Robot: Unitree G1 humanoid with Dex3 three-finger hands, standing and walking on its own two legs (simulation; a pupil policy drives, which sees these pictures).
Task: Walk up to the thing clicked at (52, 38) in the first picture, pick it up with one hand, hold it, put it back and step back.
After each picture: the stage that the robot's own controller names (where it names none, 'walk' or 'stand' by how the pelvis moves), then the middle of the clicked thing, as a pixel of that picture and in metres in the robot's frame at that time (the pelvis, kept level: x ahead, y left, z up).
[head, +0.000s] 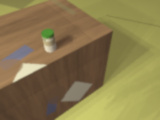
stand; (49, 40) +0.70 +0.22 -0.06
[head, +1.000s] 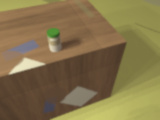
rise first; (54, 40) +0.68 +0.21 -0.05
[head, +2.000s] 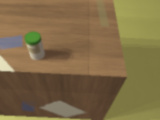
rise first; (35, 46) +0.53 +0.28 -0.04
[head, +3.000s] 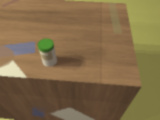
stand; (47, 53) +0.53 +0.18 -0.03
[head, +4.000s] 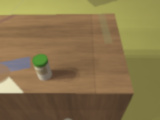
stand; (42, 67) +0.50 +0.22 -0.07
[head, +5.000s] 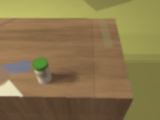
stand; (42, 71) +0.49 +0.21 -0.07
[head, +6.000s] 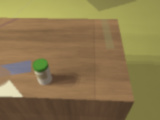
stand; (42, 72) +0.48 +0.21 -0.07
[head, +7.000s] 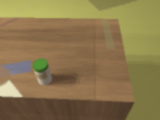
stand; (42, 72) +0.48 +0.21 -0.07
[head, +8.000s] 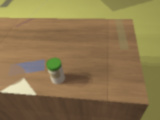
rise first; (56, 71) +0.48 +0.19 -0.06
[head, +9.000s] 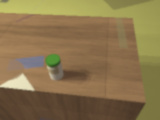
go down; (54, 67) +0.50 +0.19 -0.06
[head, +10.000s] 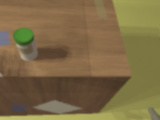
go down; (26, 45) +0.52 +0.18 -0.01
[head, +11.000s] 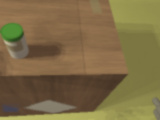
go down; (15, 41) +0.51 +0.19 +0.01
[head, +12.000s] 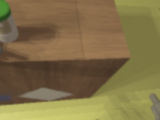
close in; (2, 22) +0.53 +0.19 +0.05
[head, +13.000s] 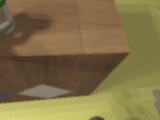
close; out of the picture +0.56 +0.19 +0.06
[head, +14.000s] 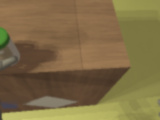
lift; (2, 48) +0.46 +0.20 +0.04
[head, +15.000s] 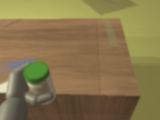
lift; (41, 83) +0.30 +0.15 +0.13
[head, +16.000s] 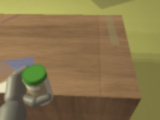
hold; (39, 85) +0.31 +0.16 +0.09
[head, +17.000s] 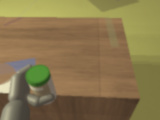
hold; (42, 85) +0.31 +0.15 +0.10
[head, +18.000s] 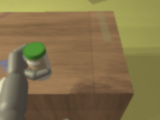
crouch; (38, 62) +0.40 +0.15 +0.10
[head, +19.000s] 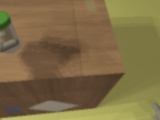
lower; (4, 33) +0.50 +0.19 +0.07
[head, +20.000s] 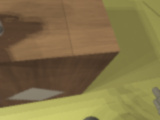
lower; out of the picture +0.54 +0.19 +0.06
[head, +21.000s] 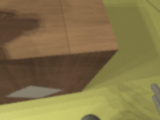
lower; out of the picture +0.55 +0.19 +0.06
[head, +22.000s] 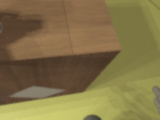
lower; out of the picture +0.55 +0.19 +0.06
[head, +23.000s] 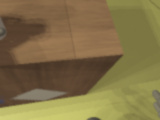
lower; out of the picture +0.53 +0.19 +0.05
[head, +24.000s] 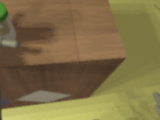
withdraw; out of the picture +0.53 +0.18 +0.05
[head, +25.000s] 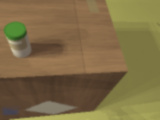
sink last; (18, 40) +0.51 +0.18 +0.02
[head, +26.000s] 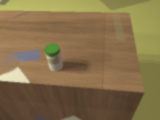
stand; (54, 57) +0.54 +0.18 -0.01
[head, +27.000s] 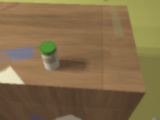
stand; (50, 56) +0.51 +0.17 +0.00
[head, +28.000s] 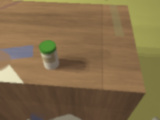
stand; (49, 55) +0.51 +0.17 +0.00
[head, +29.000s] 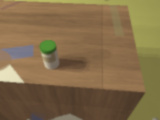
stand; (50, 55) +0.51 +0.17 +0.00
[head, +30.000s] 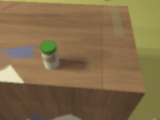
stand; (50, 55) +0.51 +0.17 +0.00
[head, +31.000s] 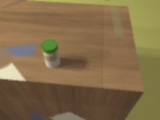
stand; (51, 54) +0.52 +0.17 -0.02
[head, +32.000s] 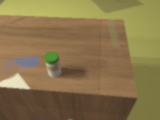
walk; (53, 64) +0.53 +0.18 -0.07
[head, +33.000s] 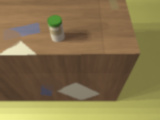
walk; (56, 29) +0.65 +0.16 -0.05
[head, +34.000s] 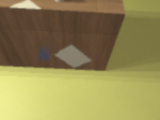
walk; out of the picture +0.96 +0.15 -0.04
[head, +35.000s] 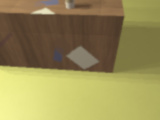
stand; out of the picture +1.13 +0.15 -0.05
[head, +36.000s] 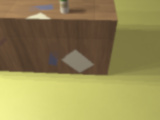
stand; (64, 4) +1.13 +0.17 -0.07
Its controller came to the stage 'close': yes
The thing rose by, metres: 0.18
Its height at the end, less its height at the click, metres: +0.00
